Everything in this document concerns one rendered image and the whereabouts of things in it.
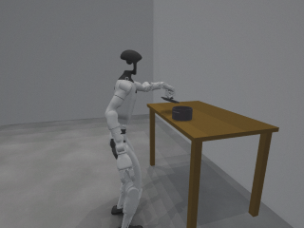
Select robot right forearm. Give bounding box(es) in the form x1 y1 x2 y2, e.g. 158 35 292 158
106 110 127 155

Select left robot hand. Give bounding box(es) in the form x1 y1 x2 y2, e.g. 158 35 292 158
164 85 176 99

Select left robot thigh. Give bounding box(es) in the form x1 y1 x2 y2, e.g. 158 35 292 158
123 137 136 181

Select table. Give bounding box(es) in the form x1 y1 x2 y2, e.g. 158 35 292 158
146 101 279 228

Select lid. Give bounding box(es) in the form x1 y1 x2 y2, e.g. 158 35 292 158
161 97 180 104

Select humanoid robot torso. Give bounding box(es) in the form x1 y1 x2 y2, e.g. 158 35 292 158
108 77 137 148

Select robot left forearm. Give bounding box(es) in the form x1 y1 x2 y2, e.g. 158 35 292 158
148 82 168 91

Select robot right upper arm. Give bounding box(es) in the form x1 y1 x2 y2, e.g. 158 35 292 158
104 80 132 119

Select right robot hand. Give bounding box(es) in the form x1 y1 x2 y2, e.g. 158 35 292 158
116 153 136 184

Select robot left upper arm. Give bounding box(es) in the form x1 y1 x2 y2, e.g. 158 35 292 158
134 81 152 92

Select pot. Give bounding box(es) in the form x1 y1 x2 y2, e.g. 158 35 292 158
172 105 193 122

